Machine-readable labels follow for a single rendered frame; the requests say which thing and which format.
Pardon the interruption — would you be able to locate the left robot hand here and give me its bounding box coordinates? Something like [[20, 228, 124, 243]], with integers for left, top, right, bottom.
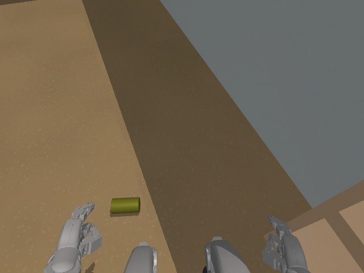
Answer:
[[56, 202, 102, 258]]

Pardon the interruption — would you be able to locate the left robot arm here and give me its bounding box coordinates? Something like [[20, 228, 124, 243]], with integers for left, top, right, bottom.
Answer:
[[43, 247, 82, 273]]

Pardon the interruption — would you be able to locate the can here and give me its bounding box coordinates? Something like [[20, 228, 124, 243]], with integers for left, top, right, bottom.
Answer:
[[111, 197, 140, 214]]

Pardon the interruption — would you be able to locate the right robot hand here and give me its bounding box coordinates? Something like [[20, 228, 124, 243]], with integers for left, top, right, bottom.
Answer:
[[262, 215, 308, 273]]

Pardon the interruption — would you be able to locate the bookshelf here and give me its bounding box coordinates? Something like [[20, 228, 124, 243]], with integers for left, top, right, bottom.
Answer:
[[264, 180, 364, 273]]

